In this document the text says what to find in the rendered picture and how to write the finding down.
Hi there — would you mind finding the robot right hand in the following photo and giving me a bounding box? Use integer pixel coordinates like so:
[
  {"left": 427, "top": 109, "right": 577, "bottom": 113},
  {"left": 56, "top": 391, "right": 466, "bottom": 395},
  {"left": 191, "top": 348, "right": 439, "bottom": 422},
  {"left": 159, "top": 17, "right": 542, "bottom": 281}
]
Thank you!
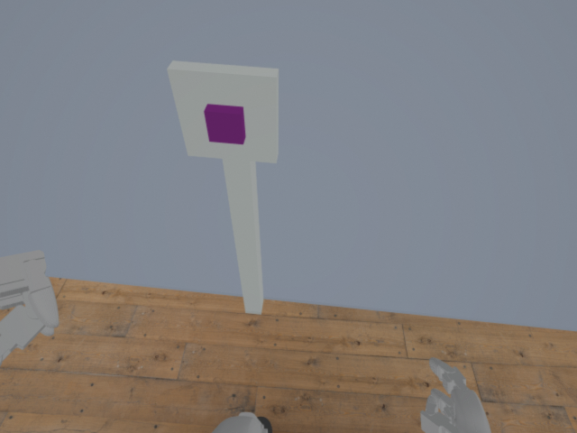
[{"left": 420, "top": 357, "right": 491, "bottom": 433}]

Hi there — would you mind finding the robot left hand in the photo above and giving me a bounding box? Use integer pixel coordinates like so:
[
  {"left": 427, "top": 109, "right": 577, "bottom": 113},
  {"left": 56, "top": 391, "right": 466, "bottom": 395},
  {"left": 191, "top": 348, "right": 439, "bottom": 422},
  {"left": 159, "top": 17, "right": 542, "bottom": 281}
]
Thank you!
[{"left": 0, "top": 250, "right": 59, "bottom": 366}]

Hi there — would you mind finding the panel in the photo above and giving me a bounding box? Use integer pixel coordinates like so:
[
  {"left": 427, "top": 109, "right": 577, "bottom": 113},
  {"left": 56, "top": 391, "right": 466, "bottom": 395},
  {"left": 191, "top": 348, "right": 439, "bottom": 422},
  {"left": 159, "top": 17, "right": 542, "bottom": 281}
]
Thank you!
[{"left": 167, "top": 60, "right": 279, "bottom": 315}]

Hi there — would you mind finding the robot left shin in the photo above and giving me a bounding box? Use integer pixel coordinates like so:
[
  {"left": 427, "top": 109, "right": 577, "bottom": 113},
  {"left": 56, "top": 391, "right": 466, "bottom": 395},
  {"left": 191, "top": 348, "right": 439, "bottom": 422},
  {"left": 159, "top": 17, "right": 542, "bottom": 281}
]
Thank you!
[{"left": 239, "top": 412, "right": 261, "bottom": 424}]

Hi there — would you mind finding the button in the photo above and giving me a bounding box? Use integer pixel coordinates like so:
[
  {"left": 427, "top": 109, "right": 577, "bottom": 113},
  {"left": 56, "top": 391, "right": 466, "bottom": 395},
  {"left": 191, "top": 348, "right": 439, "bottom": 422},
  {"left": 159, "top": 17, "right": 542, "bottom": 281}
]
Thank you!
[{"left": 204, "top": 104, "right": 245, "bottom": 144}]

